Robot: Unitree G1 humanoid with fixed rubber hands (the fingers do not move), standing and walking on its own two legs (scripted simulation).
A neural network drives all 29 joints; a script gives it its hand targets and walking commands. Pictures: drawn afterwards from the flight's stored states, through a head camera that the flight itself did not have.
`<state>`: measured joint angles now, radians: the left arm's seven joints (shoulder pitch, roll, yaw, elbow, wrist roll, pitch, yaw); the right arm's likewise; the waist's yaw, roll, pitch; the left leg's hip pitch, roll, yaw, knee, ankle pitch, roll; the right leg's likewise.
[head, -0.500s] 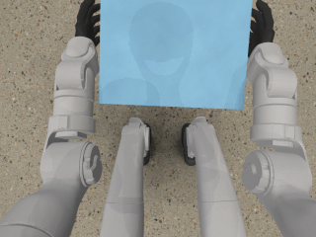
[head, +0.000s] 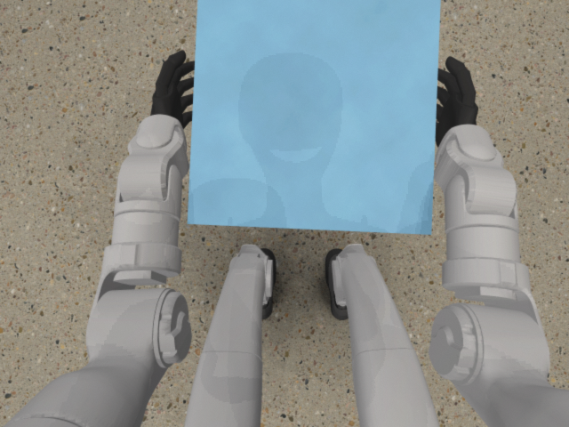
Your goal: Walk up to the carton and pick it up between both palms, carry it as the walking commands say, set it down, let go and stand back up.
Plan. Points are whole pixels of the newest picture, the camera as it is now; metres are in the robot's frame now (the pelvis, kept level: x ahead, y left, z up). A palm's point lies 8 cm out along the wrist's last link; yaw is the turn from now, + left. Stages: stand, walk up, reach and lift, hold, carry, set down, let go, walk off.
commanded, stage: reach and lift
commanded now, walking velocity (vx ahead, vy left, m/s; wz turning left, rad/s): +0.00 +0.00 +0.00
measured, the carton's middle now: (307, 135) +0.46 -0.01 -0.13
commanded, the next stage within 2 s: none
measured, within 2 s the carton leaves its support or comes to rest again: neither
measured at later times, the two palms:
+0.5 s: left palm (136, 110) +0.44 +0.17 +0.02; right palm (491, 124) +0.42 -0.18 +0.02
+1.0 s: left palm (89, 75) +0.43 +0.17 +0.11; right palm out of the picture +0.41 -0.19 +0.11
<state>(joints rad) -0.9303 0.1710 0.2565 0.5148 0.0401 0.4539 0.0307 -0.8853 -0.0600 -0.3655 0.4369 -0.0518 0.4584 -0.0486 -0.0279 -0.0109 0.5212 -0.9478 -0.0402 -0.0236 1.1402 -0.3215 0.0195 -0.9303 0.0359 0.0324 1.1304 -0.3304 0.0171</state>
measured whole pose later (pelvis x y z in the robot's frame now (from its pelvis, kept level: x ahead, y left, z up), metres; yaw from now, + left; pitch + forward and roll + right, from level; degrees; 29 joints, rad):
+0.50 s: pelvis +0.03 +0.01 +0.06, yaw +0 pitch +7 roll -1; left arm -0.70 0.08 0.27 0.53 0.10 0.45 0.01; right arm -0.66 0.00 -0.37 0.48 -0.10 0.45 -0.01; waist -0.03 -0.01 0.28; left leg -0.72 -0.04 -0.02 0.81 -0.23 0.03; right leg -0.70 0.02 0.06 0.80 -0.23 0.03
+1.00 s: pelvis +0.13 +0.00 +0.11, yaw -1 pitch +3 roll +0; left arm -0.29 0.01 0.22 0.45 0.16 0.56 -0.05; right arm -0.24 0.11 -0.32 0.35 -0.20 0.58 0.03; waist -0.02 -0.02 -0.08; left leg -0.28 -0.03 -0.02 0.43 -0.20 0.02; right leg -0.27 0.02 0.07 0.42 -0.21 0.01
